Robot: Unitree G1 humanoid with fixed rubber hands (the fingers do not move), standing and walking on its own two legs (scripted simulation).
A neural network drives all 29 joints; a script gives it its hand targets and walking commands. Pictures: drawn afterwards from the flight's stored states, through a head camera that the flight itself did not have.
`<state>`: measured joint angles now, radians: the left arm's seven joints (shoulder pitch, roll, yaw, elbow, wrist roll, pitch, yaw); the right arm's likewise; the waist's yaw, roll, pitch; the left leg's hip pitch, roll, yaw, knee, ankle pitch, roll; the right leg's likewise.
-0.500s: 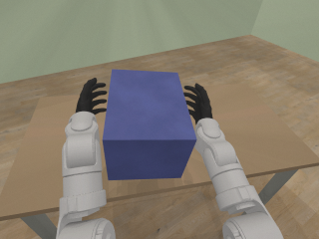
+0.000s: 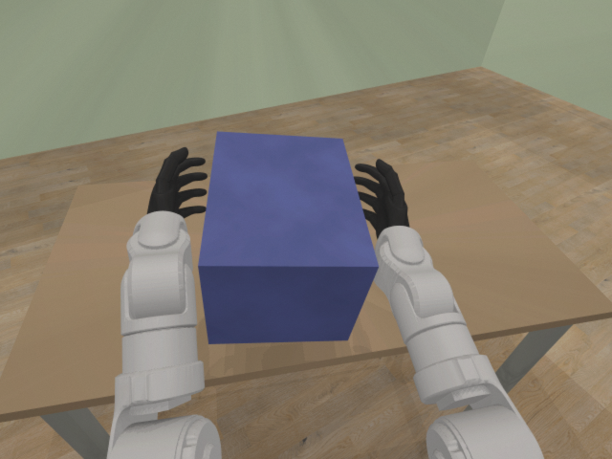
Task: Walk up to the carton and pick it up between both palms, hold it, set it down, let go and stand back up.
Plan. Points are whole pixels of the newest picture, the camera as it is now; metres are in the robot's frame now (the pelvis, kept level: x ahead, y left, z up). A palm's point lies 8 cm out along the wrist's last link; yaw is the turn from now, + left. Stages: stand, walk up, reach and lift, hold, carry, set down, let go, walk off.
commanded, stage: hold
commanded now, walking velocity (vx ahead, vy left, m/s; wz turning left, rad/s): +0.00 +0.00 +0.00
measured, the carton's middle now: (280, 233) +0.38 +0.01 +0.13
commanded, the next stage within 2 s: set down in 0.52 s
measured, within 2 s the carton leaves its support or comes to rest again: neither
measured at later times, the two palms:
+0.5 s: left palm (168, 215) +0.36 +0.14 +0.18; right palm (389, 223) +0.35 -0.13 +0.17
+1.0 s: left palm (177, 223) +0.38 +0.14 +0.16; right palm (383, 237) +0.37 -0.13 +0.13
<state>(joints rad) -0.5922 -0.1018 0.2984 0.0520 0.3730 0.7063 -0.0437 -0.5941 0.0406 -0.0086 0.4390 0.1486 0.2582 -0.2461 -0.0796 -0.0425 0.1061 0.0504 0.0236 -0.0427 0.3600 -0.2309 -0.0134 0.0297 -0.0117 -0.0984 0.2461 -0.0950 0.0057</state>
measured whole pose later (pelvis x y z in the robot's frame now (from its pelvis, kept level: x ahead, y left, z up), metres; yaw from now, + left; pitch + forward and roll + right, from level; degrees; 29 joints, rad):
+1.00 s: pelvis +0.01 +0.00 +0.00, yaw +1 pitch -8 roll -1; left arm -0.57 -0.14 0.29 0.23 0.38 0.42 -0.03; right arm -0.53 0.09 -0.14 0.59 -0.02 -0.08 -0.19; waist -0.05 -0.04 0.11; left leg 0.03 0.02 -0.06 0.34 -0.23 -0.01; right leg 0.02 -0.02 -0.11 0.23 -0.10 0.01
